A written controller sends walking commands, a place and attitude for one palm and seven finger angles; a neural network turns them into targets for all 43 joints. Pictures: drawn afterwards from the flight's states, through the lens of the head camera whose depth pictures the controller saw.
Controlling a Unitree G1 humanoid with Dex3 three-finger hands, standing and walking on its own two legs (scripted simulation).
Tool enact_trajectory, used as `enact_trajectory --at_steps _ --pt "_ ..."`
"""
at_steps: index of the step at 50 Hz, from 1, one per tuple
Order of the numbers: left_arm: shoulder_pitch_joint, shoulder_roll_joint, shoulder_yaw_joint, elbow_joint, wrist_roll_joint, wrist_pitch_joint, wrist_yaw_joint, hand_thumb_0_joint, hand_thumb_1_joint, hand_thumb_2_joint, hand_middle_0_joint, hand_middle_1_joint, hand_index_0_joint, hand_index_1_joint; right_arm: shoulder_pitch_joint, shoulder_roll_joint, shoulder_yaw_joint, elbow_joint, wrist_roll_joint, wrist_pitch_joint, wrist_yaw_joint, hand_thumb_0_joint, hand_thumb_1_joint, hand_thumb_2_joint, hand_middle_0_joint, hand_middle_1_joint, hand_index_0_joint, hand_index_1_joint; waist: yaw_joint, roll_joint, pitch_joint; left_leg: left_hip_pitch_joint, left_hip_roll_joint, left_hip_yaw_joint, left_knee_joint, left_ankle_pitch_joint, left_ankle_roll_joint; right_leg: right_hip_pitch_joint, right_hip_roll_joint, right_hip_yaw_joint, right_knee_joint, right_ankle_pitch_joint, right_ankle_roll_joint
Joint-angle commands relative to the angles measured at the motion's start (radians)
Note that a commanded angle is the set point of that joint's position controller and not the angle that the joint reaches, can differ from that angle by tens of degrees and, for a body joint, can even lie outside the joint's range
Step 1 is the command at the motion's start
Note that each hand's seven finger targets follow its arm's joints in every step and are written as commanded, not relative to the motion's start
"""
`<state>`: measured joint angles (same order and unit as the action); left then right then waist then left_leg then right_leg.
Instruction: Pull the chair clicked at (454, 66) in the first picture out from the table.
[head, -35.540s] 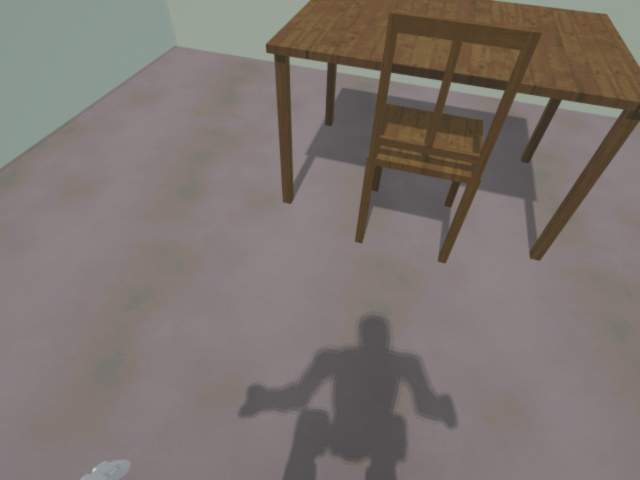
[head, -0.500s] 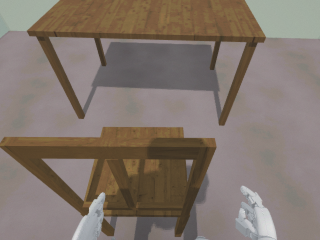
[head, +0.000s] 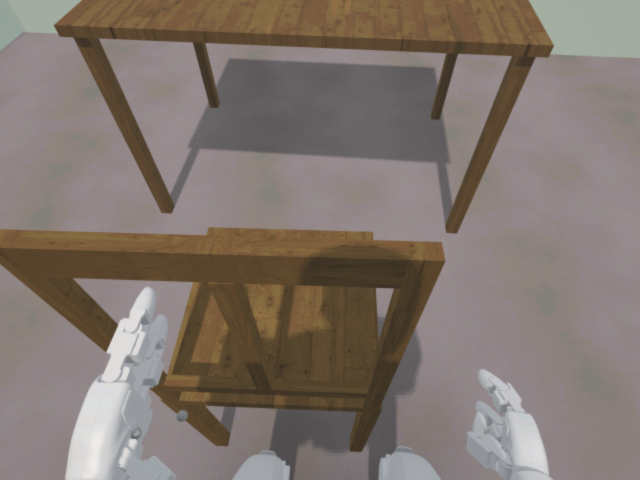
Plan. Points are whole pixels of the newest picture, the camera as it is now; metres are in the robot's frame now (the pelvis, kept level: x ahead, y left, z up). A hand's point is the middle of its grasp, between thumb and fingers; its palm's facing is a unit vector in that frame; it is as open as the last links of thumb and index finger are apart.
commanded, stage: draw the hand back to the body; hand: left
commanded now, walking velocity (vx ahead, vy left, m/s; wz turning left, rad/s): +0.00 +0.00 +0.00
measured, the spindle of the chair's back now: (249, 343) +0.28 +0.11 +0.01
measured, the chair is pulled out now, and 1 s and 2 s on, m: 0.64 0.63 0.64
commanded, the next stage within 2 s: step back with the hand held close in 1.20 s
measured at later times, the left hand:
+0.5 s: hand (87, 389) +0.18 +0.21 +0.14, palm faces +0.24 -0.89 -0.40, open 13.3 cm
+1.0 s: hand (38, 354) +0.21 +0.26 +0.15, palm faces +0.29 -0.81 -0.51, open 6.6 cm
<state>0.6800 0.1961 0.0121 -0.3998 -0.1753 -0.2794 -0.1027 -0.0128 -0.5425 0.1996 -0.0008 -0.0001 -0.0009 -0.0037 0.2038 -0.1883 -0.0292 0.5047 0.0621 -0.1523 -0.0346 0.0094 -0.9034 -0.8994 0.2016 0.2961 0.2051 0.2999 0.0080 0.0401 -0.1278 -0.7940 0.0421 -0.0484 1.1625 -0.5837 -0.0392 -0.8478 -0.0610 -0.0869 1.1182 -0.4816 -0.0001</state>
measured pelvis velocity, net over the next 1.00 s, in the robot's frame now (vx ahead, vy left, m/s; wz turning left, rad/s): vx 0.06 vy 0.00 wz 0.01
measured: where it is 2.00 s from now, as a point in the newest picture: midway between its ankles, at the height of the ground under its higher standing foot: outside the picture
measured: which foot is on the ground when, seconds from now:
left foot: down 0.00-1.00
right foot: down 0.00-1.00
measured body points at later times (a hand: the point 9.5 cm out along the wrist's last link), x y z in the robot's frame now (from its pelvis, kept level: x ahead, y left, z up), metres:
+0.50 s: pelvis +0.03 +0.00 +0.07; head +0.03 -0.03 +0.51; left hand +0.17 +0.26 +0.16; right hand +0.24 -0.22 -0.01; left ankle +0.00 +0.14 -0.65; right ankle +0.04 -0.12 -0.65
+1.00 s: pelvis +0.06 +0.00 +0.08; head +0.07 -0.03 +0.53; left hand +0.19 +0.30 +0.18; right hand +0.26 -0.21 -0.01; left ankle +0.00 +0.14 -0.65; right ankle +0.04 -0.12 -0.65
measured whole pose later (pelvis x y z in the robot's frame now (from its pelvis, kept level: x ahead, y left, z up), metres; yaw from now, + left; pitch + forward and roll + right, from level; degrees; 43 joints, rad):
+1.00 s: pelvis +0.06 +0.00 +0.08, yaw +1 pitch -3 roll -1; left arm 0.62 0.41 0.18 -0.41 -0.07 0.22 0.13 0.01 0.83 0.86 -0.20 -0.28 -0.45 -0.38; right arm 0.17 -0.24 0.03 0.70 0.03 -0.23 -0.10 0.01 -0.90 -0.90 0.20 0.30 0.20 0.30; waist 0.10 0.08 0.06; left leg -0.08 0.05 -0.03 0.49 -0.37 -0.04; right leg -0.14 -0.04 -0.10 0.50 -0.30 0.01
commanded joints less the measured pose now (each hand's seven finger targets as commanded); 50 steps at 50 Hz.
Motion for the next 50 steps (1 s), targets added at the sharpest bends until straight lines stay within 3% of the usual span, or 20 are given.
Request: enact_trajectory --at_steps 1,3,6,7,8,9,10,11,13,17,23,26,32,35,41,42,43,44,47,50 --pt "0.101 0.137 0.150 -0.306 -0.067 0.015 -0.001 0.000 -0.550 0.200 0.000 0.000 0.000 0.000 -0.101 -0.116 -0.045 -0.211 0.026 -0.051 -0.041 0.000 -0.900 -0.900 0.200 0.300 0.200 0.300 0.009 -0.026 -0.175 0.095 -0.042 0.023 -0.256 0.219 0.052 0.291 0.026 0.030 -0.272 0.082 -0.012" --pt "0.068 0.134 0.172 -0.307 -0.090 0.028 0.018 0.000 -0.477 0.235 -0.010 -0.015 -0.010 -0.015 -0.098 -0.112 -0.038 -0.190 0.028 -0.057 -0.055 0.000 -0.900 -0.900 0.200 0.300 0.200 0.300 -0.004 -0.063 -0.133 0.104 -0.037 0.012 -0.269 0.226 0.052 0.289 0.034 0.023 -0.299 0.082 -0.011" --pt "0.032 0.120 0.165 -0.295 -0.108 0.009 0.017 0.000 -0.369 0.287 -0.025 -0.037 -0.025 -0.037 -0.076 -0.121 -0.032 -0.155 0.027 -0.082 -0.062 0.000 -0.900 -0.900 0.200 0.300 0.200 0.300 -0.021 -0.054 -0.083 0.133 -0.035 0.007 -0.290 0.224 0.051 0.276 0.036 0.015 -0.332 0.077 -0.006" --pt "0.098 0.318 0.250 -0.207 0.072 0.124 0.146 0.000 -0.332 0.305 -0.030 -0.045 -0.030 -0.045 -0.085 -0.120 -0.030 -0.150 0.000 -0.035 -0.083 0.000 -0.900 -0.900 0.200 0.300 0.200 0.300 0.055 -0.014 -0.149 0.202 0.007 0.010 -0.328 0.226 0.048 0.367 -0.009 0.072 -0.379 0.086 -0.031" --pt "0.095 0.238 0.207 -0.245 0.088 0.175 0.197 0.000 -0.296 0.322 -0.035 -0.053 -0.035 -0.053 -0.091 -0.110 -0.020 -0.167 -0.003 -0.022 -0.088 0.000 -0.900 -0.900 0.200 0.300 0.200 0.300 0.029 0.009 -0.086 0.226 -0.003 0.014 -0.353 0.223 0.048 0.363 -0.013 0.053 -0.411 0.100 -0.026" --pt "0.051 0.205 0.169 -0.288 0.093 0.191 0.217 0.000 -0.260 0.340 -0.040 -0.060 -0.040 -0.060 -0.076 -0.110 -0.016 -0.174 -0.003 -0.018 -0.091 0.000 -0.900 -0.900 0.200 0.300 0.200 0.300 0.011 -0.015 -0.069 0.242 -0.002 0.009 -0.365 0.224 0.047 0.361 -0.018 0.041 -0.418 0.113 -0.020" --pt "0.063 0.177 0.159 -0.245 0.100 0.209 0.231 0.000 -0.224 0.357 -0.045 -0.068 -0.045 -0.068 -0.097 -0.107 -0.012 -0.157 -0.005 -0.009 -0.093 0.000 -0.900 -0.900 0.200 0.300 0.200 0.300 0.021 0.016 -0.032 0.264 0.000 0.016 -0.385 0.223 0.048 0.369 -0.018 0.038 -0.438 0.111 -0.024" --pt "0.052 0.170 0.145 -0.251 0.107 0.218 0.242 0.000 -0.188 0.375 -0.050 -0.075 -0.050 -0.075 -0.099 -0.109 -0.008 -0.154 -0.008 -0.004 -0.096 0.000 -0.900 -0.900 0.200 0.300 0.200 0.300 0.022 0.007 -0.013 0.291 0.001 0.015 -0.400 0.244 0.052 0.381 -0.016 0.027 -0.450 0.139 -0.023" --pt "0.029 0.228 0.189 -0.270 0.114 0.236 0.259 0.000 -0.115 0.410 -0.060 -0.090 -0.060 -0.090 -0.115 -0.116 -0.003 -0.145 -0.010 -0.001 -0.103 0.000 -0.900 -0.900 0.200 0.300 0.200 0.300 0.033 -0.009 -0.009 0.336 0.006 0.015 -0.431 0.271 0.054 0.427 -0.014 0.024 -0.478 0.169 -0.026" --pt "-0.024 0.261 0.233 -0.293 0.117 0.232 0.282 0.000 0.030 0.480 -0.080 -0.120 -0.080 -0.120 -0.128 -0.116 0.010 -0.127 -0.019 -0.019 -0.111 0.000 -0.900 -0.900 0.200 0.300 0.200 0.300 0.046 -0.003 0.022 0.422 0.003 0.018 -0.507 0.298 0.055 0.496 -0.011 0.019 -0.525 0.213 -0.026" --pt "-0.139 0.320 0.310 -0.330 0.111 0.227 0.293 0.000 0.248 0.585 -0.110 -0.165 -0.110 -0.165 -0.138 -0.125 0.021 -0.088 -0.024 -0.055 -0.110 0.000 -0.900 -0.900 0.200 0.300 0.200 0.300 0.051 0.060 0.057 0.513 -0.002 0.025 -0.585 0.350 0.049 0.585 -0.006 0.029 -0.601 0.284 -0.031" --pt "-0.170 0.331 0.333 -0.383 0.110 0.222 0.299 0.000 0.356 0.637 -0.125 -0.187 -0.125 -0.187 -0.146 -0.125 0.028 -0.073 -0.029 -0.081 -0.104 0.000 -0.900 -0.900 0.200 0.300 0.200 0.300 0.059 0.100 0.040 0.565 -0.003 0.027 -0.626 0.398 0.046 0.635 -0.005 0.023 -0.609 0.338 -0.031" --pt "-0.224 0.380 0.401 -0.443 0.107 0.233 0.314 0.000 0.574 0.743 -0.155 -0.233 -0.155 -0.233 -0.154 -0.135 0.030 -0.032 -0.035 -0.117 -0.097 0.000 -0.900 -0.900 0.200 0.300 0.200 0.300 0.066 0.095 -0.007 0.638 0.001 0.030 -0.672 0.516 0.046 0.727 -0.004 0.017 -0.631 0.455 -0.028" --pt "-0.261 0.411 0.432 -0.482 0.109 0.241 0.323 0.000 0.682 0.795 -0.170 -0.255 -0.170 -0.255 -0.157 -0.142 0.029 -0.011 -0.035 -0.127 -0.094 0.000 -0.900 -0.900 0.200 0.300 0.200 0.300 0.070 0.143 -0.021 0.674 0.005 0.028 -0.693 0.571 0.043 0.754 -0.007 0.018 -0.638 0.491 -0.030" --pt "-0.321 0.472 0.492 -0.522 0.109 0.260 0.337 0.000 0.900 0.900 -0.200 -0.300 -0.200 -0.300 -0.148 -0.150 0.027 0.017 -0.027 -0.137 -0.090 0.000 -0.900 -0.900 0.200 0.300 0.200 0.300 0.073 0.121 -0.038 0.713 0.016 0.031 -0.703 0.685 0.044 0.788 -0.011 0.008 -0.644 0.569 -0.025" --pt "-0.312 0.454 0.483 -0.507 0.110 0.263 0.335 0.000 0.900 0.900 -0.200 -0.300 -0.200 -0.300 -0.146 -0.149 0.026 0.022 -0.029 -0.139 -0.087 0.000 -0.900 -0.900 0.200 0.300 0.200 0.300 0.074 0.123 -0.050 0.724 0.018 0.032 -0.704 0.705 0.043 0.791 -0.012 0.005 -0.641 0.576 -0.023" --pt "-0.309 0.452 0.479 -0.486 0.112 0.276 0.331 0.000 0.900 0.900 -0.200 -0.300 -0.200 -0.300 -0.155 -0.153 0.027 0.026 -0.025 -0.140 -0.084 0.000 -0.900 -0.900 0.200 0.300 0.200 0.300 0.073 0.175 -0.037 0.723 0.015 0.034 -0.710 0.700 0.039 0.789 -0.011 0.013 -0.648 0.563 -0.025" --pt "-0.319 0.447 0.474 -0.509 0.112 0.270 0.331 0.000 0.900 0.900 -0.200 -0.300 -0.200 -0.300 -0.144 -0.146 0.030 0.027 -0.027 -0.142 -0.081 0.000 -0.900 -0.900 0.200 0.300 0.200 0.300 0.077 0.187 -0.036 0.734 0.017 0.031 -0.709 0.737 0.040 0.789 -0.014 0.006 -0.649 0.580 -0.025" --pt "-0.318 0.450 0.476 -0.491 0.115 0.266 0.328 0.000 0.900 0.900 -0.200 -0.300 -0.200 -0.300 -0.148 -0.149 0.025 0.032 -0.032 -0.146 -0.076 0.000 -0.900 -0.900 0.200 0.300 0.200 0.300 0.079 0.121 -0.056 0.745 0.020 0.032 -0.705 0.767 0.043 0.804 -0.012 -0.006 -0.650 0.603 -0.020" --pt "-0.313 0.443 0.474 -0.485 0.118 0.264 0.324 0.000 0.900 0.900 -0.200 -0.300 -0.200 -0.300 -0.150 -0.148 0.024 0.039 -0.033 -0.150 -0.073 0.000 -0.900 -0.900 0.200 0.300 0.200 0.300 0.080 0.128 -0.052 0.752 0.021 0.032 -0.709 0.773 0.045 0.804 -0.012 -0.003 -0.650 0.612 -0.021"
